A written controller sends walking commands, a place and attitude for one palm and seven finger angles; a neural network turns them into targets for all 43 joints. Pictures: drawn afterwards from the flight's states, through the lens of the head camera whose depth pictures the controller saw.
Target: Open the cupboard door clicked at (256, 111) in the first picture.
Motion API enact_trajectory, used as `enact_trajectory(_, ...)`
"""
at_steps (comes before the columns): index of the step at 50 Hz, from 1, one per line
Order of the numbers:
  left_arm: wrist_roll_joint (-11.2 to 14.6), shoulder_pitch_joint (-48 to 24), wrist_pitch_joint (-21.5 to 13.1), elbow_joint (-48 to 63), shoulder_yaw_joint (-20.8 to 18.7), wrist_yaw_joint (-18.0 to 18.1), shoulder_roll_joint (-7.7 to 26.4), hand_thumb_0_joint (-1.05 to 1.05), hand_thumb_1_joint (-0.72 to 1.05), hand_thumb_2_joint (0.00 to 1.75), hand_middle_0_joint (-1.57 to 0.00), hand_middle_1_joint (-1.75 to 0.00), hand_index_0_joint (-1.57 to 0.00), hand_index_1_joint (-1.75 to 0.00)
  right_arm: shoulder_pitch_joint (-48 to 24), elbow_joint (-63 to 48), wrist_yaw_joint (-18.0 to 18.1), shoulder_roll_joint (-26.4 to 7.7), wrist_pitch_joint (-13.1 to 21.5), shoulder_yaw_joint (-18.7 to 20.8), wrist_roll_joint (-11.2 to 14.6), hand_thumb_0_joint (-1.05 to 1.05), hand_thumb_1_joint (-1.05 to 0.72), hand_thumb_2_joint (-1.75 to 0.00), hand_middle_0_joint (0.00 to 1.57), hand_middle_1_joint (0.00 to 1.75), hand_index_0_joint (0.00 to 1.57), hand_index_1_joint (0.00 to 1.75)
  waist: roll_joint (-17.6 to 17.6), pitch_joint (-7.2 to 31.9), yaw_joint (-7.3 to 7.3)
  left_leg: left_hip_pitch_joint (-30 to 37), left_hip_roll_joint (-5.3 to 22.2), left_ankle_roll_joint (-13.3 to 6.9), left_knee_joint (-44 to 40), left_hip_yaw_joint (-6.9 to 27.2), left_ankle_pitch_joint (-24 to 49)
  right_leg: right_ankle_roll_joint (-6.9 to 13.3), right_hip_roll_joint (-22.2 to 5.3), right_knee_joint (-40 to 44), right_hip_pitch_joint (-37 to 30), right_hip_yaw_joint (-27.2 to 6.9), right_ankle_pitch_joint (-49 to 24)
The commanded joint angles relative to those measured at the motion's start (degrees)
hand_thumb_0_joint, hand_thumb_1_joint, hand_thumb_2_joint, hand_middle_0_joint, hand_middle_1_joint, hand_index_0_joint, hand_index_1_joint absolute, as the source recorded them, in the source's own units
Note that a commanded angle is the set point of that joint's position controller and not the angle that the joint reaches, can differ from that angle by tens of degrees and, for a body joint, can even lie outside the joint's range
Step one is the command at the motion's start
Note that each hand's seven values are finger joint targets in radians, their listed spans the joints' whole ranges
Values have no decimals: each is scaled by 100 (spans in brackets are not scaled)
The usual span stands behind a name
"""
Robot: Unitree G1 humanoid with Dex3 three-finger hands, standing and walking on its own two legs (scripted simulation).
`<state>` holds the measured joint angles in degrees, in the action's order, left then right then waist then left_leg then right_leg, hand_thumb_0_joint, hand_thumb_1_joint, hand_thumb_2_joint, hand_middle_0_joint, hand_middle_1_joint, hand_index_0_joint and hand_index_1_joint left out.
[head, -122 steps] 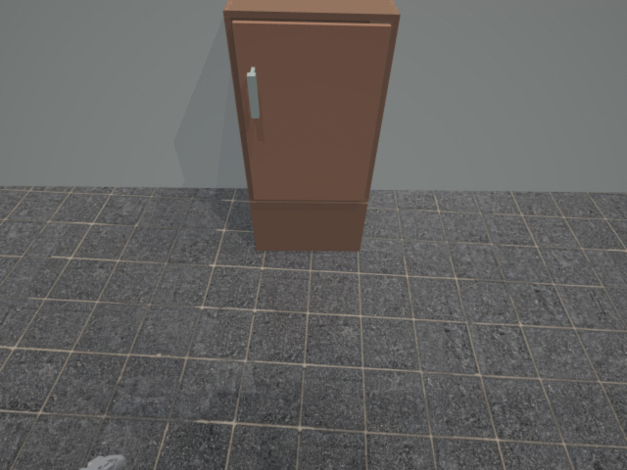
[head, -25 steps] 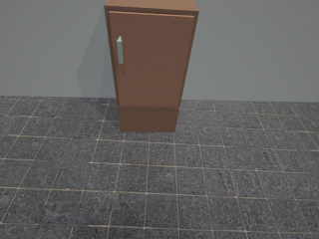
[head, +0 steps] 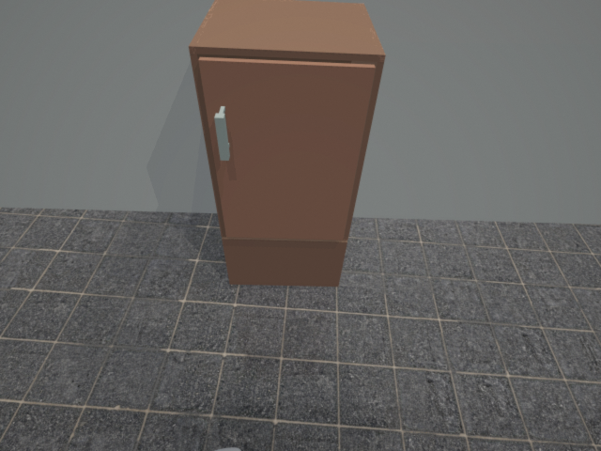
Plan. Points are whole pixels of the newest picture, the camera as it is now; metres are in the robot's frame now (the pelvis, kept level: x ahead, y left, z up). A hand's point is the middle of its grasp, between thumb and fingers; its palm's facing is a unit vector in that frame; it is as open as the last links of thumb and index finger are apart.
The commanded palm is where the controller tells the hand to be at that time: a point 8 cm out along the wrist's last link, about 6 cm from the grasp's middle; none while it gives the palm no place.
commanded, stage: take the last steps up to it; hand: left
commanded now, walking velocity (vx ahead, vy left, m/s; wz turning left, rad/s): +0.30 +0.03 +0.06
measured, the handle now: (223, 133) +0.84 +0.22 -0.03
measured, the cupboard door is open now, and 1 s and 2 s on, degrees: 0 0 0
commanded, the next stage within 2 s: come to a stop and stand still in 0.56 s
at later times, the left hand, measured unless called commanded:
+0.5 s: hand (162, 430) +0.20 +0.22 -0.17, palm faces +0.04 -0.99 -0.16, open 7.3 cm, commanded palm none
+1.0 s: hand (201, 326) +0.37 +0.20 -0.16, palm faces +0.06 -0.97 -0.23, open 7.3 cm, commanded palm none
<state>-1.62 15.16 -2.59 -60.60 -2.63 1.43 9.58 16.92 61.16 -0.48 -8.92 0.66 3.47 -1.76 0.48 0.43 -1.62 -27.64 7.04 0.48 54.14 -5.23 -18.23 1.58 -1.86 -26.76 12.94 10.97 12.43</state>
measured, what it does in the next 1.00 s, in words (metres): walks ahead: left foot, then right foot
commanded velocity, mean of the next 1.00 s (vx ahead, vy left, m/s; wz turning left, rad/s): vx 0.07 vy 0.03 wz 0.00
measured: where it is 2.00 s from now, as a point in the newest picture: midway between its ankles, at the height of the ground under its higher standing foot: outside the picture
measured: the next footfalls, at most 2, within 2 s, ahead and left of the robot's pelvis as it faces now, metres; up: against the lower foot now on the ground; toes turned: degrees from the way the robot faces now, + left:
left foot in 0.12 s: +0.14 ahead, +0.12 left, +0.00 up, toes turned +11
right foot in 0.66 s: +0.38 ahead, -0.08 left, +0.00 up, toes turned -8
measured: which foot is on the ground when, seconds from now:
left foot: up 0.00-0.10, down 0.12-0.68, up 0.70-1.00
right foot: down 0.00-0.14, up 0.16-0.64, down 0.66-1.00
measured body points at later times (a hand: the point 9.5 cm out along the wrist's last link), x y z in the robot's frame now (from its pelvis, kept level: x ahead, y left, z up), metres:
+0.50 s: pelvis +0.17 +0.04 +0.01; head +0.19 +0.06 +0.46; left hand +0.20 +0.27 -0.16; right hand +0.08 -0.15 -0.14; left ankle +0.10 +0.11 -0.74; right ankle +0.26 -0.09 -0.68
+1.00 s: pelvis +0.29 +0.02 +0.00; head +0.32 +0.01 +0.45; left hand +0.37 +0.25 -0.14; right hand +0.37 -0.22 -0.16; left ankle +0.30 +0.15 -0.69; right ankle +0.34 -0.08 -0.74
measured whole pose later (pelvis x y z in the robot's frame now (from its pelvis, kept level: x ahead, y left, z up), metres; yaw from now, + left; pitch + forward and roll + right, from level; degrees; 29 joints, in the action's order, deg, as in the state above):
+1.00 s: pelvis +0.29 +0.02 +0.00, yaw +1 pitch -1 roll +0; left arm -1.5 8.1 0.5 -56.6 -2.4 2.3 8.5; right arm 8.4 58.0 1.2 -11.1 -2.3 3.8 -1.0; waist 1.4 -4.2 0.3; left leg -25.4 2.3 3.0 52.6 -1.6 -24.8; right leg 3.1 -2.0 -29.7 17.5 8.6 11.7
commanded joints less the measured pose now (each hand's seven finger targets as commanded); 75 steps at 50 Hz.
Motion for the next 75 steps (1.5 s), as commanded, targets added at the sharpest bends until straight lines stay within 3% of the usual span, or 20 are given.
enact_trajectory(1,-28,340,-62,173,-191,-53,861,0,90,90,-20,-30,-20,-30,367,-242,-93,-6,45,-6,37,0,-90,-90,20,30,20,30,-672,-662,107,761,-76,0,-1074,-204,-7,662,-1535,1736,1011,-1224,1803)
enact_trajectory(5,7,311,56,219,-165,-107,667,0,90,90,-20,-30,-20,-30,1045,-103,-20,-385,155,43,32,0,-90,-90,20,30,20,30,385,-647,-271,2381,-163,-14,-2612,-154,-421,301,-900,334,1687,-641,2212)
enact_trajectory(7,31,-41,37,618,-78,-176,233,0,90,90,-20,-30,-20,-30,1813,-25,95,-1205,219,199,-57,0,-90,-90,20,30,20,30,2083,-747,-537,2584,1720,-964,-4694,3160,-2131,-82,78,-2768,2886,-168,2080)
enact_trajectory(8,-31,-170,42,634,-106,-156,382,0,90,90,-20,-30,-20,-30,1630,-29,149,-1157,215,162,-20,0,-90,-90,20,30,20,30,1709,-666,-429,2405,1824,-1130,-4747,3384,-2295,20,-160,-3796,3057,-724,1795)
enact_trajectory(10,-49,-31,4,420,-143,-240,362,0,90,90,-20,-30,-20,-30,863,-225,180,-739,296,15,38,0,-90,-90,20,30,20,30,599,-798,-84,2011,1372,-934,-4679,2309,-1356,-15,-483,-4215,2985,-968,710)
enact_trajectory(13,-33,449,76,113,-113,-253,198,0,90,90,-20,-30,-20,-30,674,-139,219,-468,455,-53,101,0,-90,-90,20,30,20,30,443,-413,181,2145,805,-709,-4472,966,993,-185,-522,-3883,2405,-911,-35)
enact_trajectory(27,32,-902,97,448,-34,-215,24,0,90,90,-20,-30,-20,-30,1579,597,281,-362,367,-48,22,0,-90,-90,20,30,20,30,619,-865,-157,2904,866,-940,-3931,262,3338,-51,-293,-1336,2064,-407,-9)
enact_trajectory(31,4,312,-27,99,-105,-173,265,0,90,90,-20,-30,-20,-30,1348,590,280,-487,322,-34,80,0,-90,-90,20,30,20,30,396,-200,437,2513,615,-652,-2298,-5,4311,156,141,-317,-70,-113,-492)
enact_trajectory(32,-17,1040,-100,-113,-201,-129,588,0,90,90,-20,-30,-20,-30,1287,534,242,-394,338,-38,137,0,-90,-90,20,30,20,30,-36,237,749,1596,379,-456,-1147,-138,3427,371,-373,-287,-1410,-714,-1113)
enact_trajectory(33,-10,1606,-155,-194,-328,-46,1148,0,90,90,-20,-30,-20,-30,1527,359,201,-73,363,-86,199,0,-90,-90,20,30,20,30,-1304,865,786,153,-472,-160,709,-446,130,1038,-2027,121,-2600,-2936,-2657)
enact_trajectory(34,104,1615,-129,-220,-317,-21,1267,0,90,90,-20,-30,-20,-30,1382,313,243,-147,288,-76,211,0,-90,-90,20,30,20,30,-1031,1021,705,126,-599,-131,1757,132,-1622,1515,-2600,598,-2122,-3318,-3502)
enact_trajectory(37,72,-16,-19,189,-73,103,566,0,90,90,-20,-30,-20,-30,867,295,267,111,17,-119,140,0,-90,-90,20,30,20,30,-94,-96,159,600,-86,2,1219,636,-959,1093,-1943,802,257,-1900,-3525)
enact_trajectory(39,22,-402,63,337,-68,156,513,0,90,90,-20,-30,-20,-30,1057,332,250,245,-188,-107,161,0,-90,-90,20,30,20,30,-321,-100,-87,956,-160,83,496,498,-810,906,-1655,757,799,-1215,-3384)
enact_trajectory(53,-14,-408,344,691,-284,104,1008,0,90,90,-20,-30,-20,-30,18,-505,144,-319,-213,23,117,0,-90,-90,20,30,20,30,-838,206,72,1463,-495,156,-2077,265,119,698,-1382,239,177,-1402,-1881)
enact_trajectory(54,33,-376,368,689,-266,96,948,0,90,90,-20,-30,-20,-30,180,-460,135,-413,-168,22,108,0,-90,-90,20,30,20,30,-614,247,-4,1980,-428,125,-2848,250,752,458,-1211,-49,424,-1294,-1328)
enact_trajectory(56,105,-71,432,761,-143,52,435,0,90,90,-20,-30,-20,-30,-144,-726,152,-1147,-106,80,22,0,-90,-90,20,30,20,30,1593,44,184,1630,1263,-659,-3817,2049,2431,-205,-139,-1275,995,-544,1372)
enact_trajectory(60,29,80,492,462,-148,21,569,0,90,90,-20,-30,-20,-30,-898,-817,289,-897,-75,-58,23,0,-90,-90,20,30,20,30,861,-146,382,1305,794,-958,-3891,1448,2048,-217,-6,-3040,1080,-1305,1353)
enact_trajectory(67,78,43,399,215,51,43,381,0,90,90,-20,-30,-20,-30,-245,-335,299,-856,-14,-15,102,0,-90,-90,20,30,20,30,708,287,80,2620,700,-987,-3594,1192,3370,-373,-148,-1101,566,-961,1307)
enact_trajectory(73,86,415,226,-167,120,107,647,0,90,90,-20,-30,-20,-30,-259,-123,209,-505,29,-119,207,0,-90,-90,20,30,20,30,145,-32,122,1845,-59,-190,-3422,820,1513,-41,-788,748,-432,-1476,-935)
enact_trajectory(75,90,308,172,-232,153,96,548,0,90,90,-20,-30,-20,-30,-199,-2,208,-521,-19,-123,150,0,-90,-90,20,30,20,30,-859,-102,68,2088,-131,-137,-3346,639,1431,-11,-660,764,-121,-1509,-920)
